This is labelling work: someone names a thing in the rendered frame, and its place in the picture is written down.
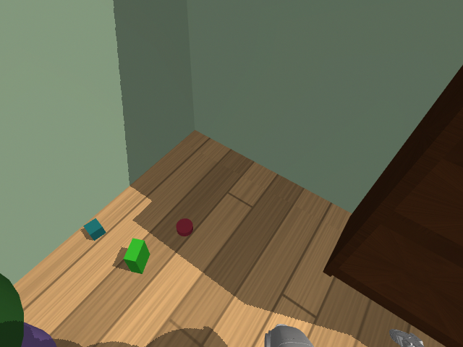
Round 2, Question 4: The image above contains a potted plant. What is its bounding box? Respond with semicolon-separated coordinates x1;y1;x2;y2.
0;273;56;347

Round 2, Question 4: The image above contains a right robot hand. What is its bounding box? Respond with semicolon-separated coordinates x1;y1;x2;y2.
389;329;424;347

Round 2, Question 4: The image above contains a bookshelf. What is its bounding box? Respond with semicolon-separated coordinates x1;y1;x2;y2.
323;65;463;347

